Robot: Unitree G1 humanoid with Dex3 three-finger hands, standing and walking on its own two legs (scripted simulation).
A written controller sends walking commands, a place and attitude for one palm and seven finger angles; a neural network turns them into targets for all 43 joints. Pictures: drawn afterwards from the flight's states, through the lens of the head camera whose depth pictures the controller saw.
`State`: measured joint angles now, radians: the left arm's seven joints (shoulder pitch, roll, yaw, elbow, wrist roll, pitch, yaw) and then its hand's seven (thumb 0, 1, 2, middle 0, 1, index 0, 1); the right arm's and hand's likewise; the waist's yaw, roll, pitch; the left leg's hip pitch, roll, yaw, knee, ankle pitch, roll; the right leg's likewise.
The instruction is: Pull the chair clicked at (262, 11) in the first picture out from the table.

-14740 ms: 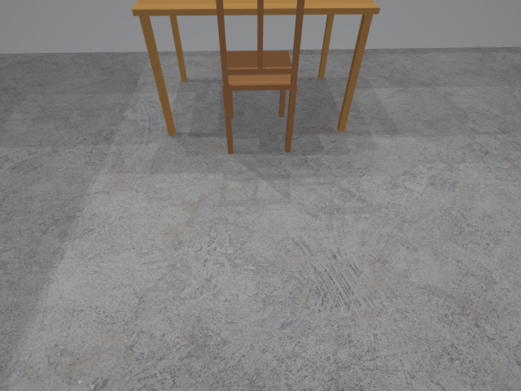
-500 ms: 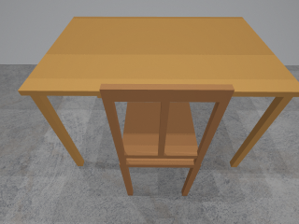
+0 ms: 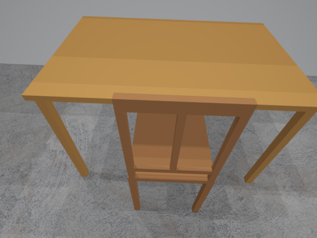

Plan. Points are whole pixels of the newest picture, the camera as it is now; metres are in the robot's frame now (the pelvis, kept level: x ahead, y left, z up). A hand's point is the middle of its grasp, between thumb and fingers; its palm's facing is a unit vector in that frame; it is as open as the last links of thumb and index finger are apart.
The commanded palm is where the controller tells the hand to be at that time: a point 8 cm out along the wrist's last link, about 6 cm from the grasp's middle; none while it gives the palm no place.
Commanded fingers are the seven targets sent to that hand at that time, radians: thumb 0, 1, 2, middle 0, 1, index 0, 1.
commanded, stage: look again from close up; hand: left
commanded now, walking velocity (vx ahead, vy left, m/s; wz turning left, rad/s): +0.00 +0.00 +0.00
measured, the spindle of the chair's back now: (176, 144) +0.43 -0.03 -0.07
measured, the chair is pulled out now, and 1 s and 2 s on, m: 0.00 0.00 0.00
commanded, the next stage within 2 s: raise the hand toward the chair's back in 0.04 s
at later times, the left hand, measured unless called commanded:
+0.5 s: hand (109, 223) +0.17 +0.14 -0.04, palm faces -0.03 -1.00 +0.01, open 8.7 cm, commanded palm +0.11 +0.21 -0.06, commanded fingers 0.00 0.46 0.71 -0.16 -0.23 -0.16 -0.23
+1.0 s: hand (100, 214) +0.19 +0.16 -0.05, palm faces +0.05 -1.00 -0.02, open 13.1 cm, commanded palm +0.15 +0.23 -0.05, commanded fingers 0.00 -0.13 0.46 -0.10 -0.14 -0.10 -0.14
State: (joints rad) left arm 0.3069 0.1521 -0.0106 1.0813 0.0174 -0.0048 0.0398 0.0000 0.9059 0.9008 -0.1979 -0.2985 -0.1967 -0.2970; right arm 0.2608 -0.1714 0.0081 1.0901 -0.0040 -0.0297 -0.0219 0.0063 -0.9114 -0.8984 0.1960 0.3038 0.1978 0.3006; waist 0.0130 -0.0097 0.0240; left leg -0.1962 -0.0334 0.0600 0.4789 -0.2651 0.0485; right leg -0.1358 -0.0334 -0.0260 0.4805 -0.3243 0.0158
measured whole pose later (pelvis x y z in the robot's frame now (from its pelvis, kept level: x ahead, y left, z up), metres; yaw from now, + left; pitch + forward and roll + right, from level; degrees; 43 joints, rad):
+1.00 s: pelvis -0.03 -0.03 -0.08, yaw +1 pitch +16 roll -1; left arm 0.38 0.20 0.21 0.03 -0.30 -0.31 -0.28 0.00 0.10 0.56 -0.12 -0.17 -0.12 -0.17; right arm 0.24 -0.19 -0.02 0.61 0.03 -0.23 -0.05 0.01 -0.90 -0.90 0.20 0.30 0.20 0.30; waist -0.01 0.04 -0.15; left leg -0.92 0.03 0.00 1.13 -0.49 0.00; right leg -0.84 0.01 -0.08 1.12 -0.56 -0.04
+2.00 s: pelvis -0.04 +0.00 -0.07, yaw +1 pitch +14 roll -4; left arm 0.30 0.27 0.22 0.08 -0.27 -0.36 -0.25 -0.02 -0.50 0.30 -0.06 -0.08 -0.06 -0.08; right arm 0.26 -0.26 0.02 0.57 0.02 -0.22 -0.05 0.01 -0.90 -0.90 0.20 0.30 0.20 0.30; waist -0.03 0.04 -0.14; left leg -0.87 0.01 -0.01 1.09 -0.47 0.04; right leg -0.75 0.00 -0.09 1.02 -0.51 0.00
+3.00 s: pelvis -0.04 -0.02 -0.09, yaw +1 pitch +18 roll -3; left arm 0.12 0.22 0.15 0.20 -0.22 -0.39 -0.20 -0.02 -0.50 0.30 -0.06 -0.08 -0.06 -0.08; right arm 0.23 -0.26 0.01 0.57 0.01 -0.19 -0.03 0.01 -0.90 -0.90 0.20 0.30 0.20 0.30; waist -0.03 0.04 -0.14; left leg -1.00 0.02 -0.01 1.18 -0.50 0.02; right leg -0.89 0.00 -0.09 1.15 -0.56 -0.02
